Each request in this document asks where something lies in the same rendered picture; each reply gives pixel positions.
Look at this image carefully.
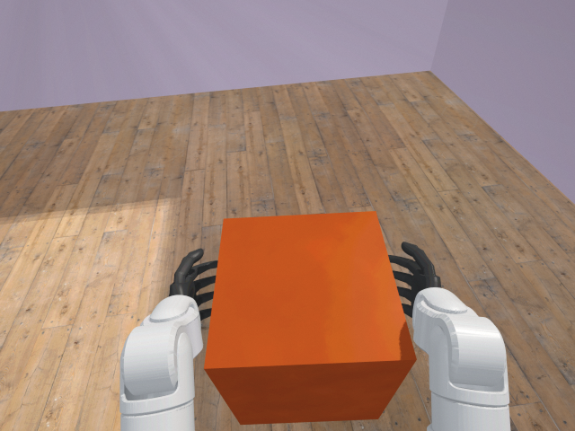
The robot right hand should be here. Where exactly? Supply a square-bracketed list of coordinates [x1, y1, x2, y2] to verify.
[388, 242, 441, 318]

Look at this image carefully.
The right robot forearm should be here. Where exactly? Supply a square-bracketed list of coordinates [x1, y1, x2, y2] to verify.
[412, 287, 510, 431]

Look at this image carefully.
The left robot forearm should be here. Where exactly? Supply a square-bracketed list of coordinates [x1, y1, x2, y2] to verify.
[119, 295, 203, 431]

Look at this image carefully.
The carton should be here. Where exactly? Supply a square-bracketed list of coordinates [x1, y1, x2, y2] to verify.
[204, 211, 417, 425]

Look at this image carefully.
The robot left hand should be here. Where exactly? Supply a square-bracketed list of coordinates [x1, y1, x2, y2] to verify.
[168, 249, 218, 321]

